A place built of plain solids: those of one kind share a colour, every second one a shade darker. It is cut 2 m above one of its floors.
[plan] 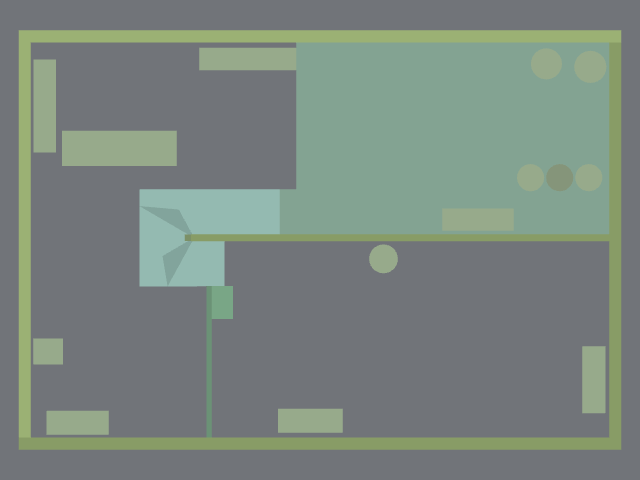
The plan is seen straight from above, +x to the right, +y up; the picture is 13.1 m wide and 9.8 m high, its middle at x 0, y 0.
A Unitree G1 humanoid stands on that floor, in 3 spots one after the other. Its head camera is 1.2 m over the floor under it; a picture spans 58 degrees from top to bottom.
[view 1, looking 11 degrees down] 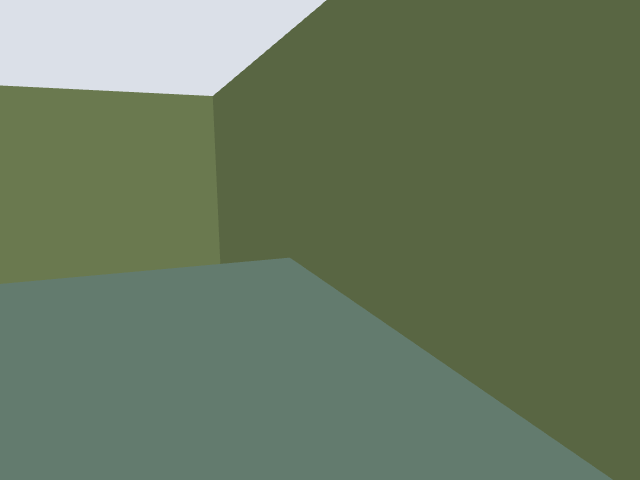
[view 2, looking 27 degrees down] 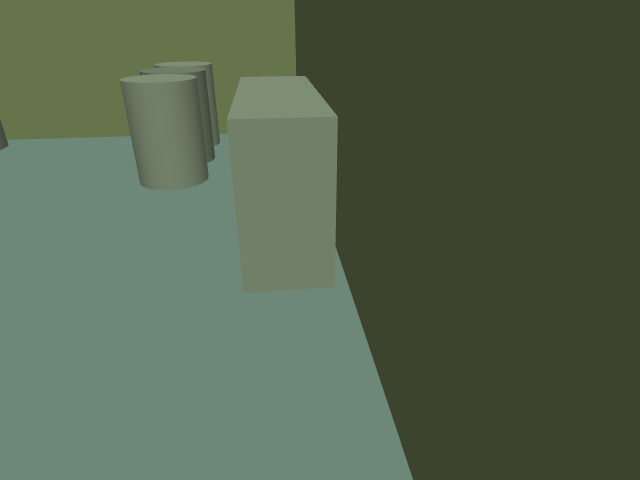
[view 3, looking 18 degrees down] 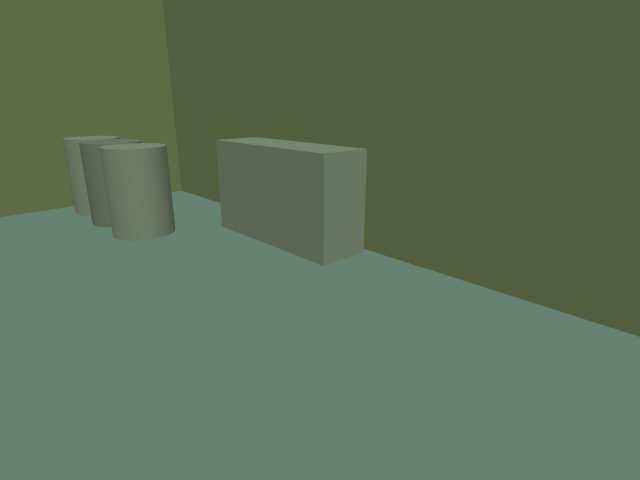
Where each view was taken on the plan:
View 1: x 4.34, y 2.47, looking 158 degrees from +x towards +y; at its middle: wall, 4.25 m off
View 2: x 0.69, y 0.48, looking -7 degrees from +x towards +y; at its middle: piece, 2.04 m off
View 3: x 0.28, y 2.74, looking -43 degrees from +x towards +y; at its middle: piece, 3.24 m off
